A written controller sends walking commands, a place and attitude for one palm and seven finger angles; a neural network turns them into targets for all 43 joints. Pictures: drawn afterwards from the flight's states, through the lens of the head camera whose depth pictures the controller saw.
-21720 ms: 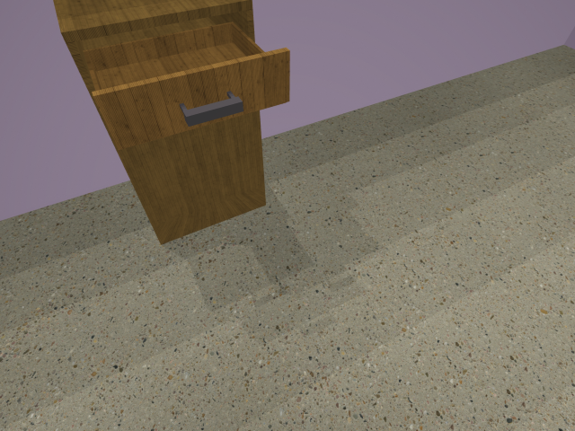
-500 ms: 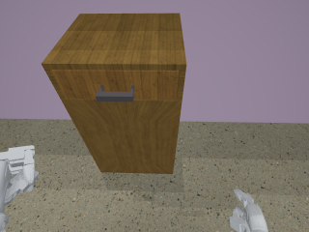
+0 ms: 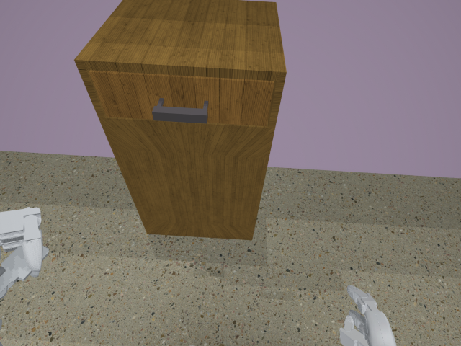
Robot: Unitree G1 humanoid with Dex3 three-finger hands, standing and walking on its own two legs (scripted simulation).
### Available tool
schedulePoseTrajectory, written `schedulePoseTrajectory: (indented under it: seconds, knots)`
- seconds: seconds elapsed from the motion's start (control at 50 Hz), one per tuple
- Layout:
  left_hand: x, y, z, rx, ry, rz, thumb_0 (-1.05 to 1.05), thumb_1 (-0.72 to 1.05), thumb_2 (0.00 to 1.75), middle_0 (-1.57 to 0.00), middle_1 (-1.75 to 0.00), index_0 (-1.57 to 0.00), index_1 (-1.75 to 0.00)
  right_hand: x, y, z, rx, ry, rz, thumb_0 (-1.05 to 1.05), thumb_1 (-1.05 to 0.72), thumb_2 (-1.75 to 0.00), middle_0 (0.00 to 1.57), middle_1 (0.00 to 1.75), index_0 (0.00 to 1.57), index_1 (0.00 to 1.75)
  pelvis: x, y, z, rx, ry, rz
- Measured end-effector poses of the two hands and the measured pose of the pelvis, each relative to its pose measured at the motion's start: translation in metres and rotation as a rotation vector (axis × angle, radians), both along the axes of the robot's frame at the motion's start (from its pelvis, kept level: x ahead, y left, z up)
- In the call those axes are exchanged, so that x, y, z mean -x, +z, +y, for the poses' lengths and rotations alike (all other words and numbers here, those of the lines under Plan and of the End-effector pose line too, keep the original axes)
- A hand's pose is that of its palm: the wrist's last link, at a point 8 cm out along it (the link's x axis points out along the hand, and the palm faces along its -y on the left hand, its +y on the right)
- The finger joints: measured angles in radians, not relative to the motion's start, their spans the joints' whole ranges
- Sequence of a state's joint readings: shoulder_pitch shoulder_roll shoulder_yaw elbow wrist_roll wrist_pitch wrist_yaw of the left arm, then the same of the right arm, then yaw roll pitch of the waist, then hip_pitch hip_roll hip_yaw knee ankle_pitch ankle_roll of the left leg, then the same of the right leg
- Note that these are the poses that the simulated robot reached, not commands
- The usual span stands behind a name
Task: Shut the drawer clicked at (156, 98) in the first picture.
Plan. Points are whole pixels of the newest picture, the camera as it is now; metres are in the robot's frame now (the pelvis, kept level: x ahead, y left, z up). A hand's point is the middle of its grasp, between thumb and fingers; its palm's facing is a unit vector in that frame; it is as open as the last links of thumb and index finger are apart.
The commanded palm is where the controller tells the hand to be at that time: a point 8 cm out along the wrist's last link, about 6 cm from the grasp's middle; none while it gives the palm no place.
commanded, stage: step back with the hand held close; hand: left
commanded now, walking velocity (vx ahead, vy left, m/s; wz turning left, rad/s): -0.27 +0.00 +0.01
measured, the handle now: (182, 108) +0.65 +0.17 +0.02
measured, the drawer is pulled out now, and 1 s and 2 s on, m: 0.00 0.00 0.00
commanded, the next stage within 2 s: stop stepping back and stand still in 0.60 s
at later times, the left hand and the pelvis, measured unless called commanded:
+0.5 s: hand out of the picture +0.13 +0.26 +0.18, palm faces +0.39 -0.80 -0.45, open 3.3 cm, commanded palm +0.06 +0.29 +0.18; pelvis -0.06 +0.01 +0.01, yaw +1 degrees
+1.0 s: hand out of the picture +0.05 +0.23 +0.17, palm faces +0.30 -0.84 -0.44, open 3.3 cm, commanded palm -0.01 +0.26 +0.18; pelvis -0.16 -0.01 +0.01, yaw -4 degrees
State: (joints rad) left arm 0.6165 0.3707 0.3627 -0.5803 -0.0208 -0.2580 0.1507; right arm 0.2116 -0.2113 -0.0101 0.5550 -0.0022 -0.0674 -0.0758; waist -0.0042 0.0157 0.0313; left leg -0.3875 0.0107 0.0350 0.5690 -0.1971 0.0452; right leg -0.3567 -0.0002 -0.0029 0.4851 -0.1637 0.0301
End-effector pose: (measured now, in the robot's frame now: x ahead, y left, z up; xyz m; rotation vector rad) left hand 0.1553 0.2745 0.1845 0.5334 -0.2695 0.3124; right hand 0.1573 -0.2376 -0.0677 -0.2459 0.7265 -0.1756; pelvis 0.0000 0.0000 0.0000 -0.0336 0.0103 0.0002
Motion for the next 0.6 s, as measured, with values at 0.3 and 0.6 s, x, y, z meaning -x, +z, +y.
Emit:
schedulePoseTrajectory:
  seconds: [0.3,0.6]
  knots:
    - [0.040,0.001,-0.003,-0.009,-0.013,-0.045,0.01,0.89,0.90,-1.41,-1.60,-1.41,-1.60,0.025,-0.007,-0.004,0.006,0.022,0.018,0.01,-0.90,-0.90,0.20,0.30,0.21,0.30,0.035,-0.006,-0.004,0.001,0.032,0.006]
    - [0.080,0.013,0.005,0.040,-0.039,-0.075,0.01,0.89,0.90,-1.41,-1.60,-1.41,-1.60,0.077,0.014,0.022,-0.011,0.057,-0.025,0.01,-0.90,-0.90,0.20,0.30,0.21,0.30,0.084,0.009,0.001,0.040,-0.038,0.062]
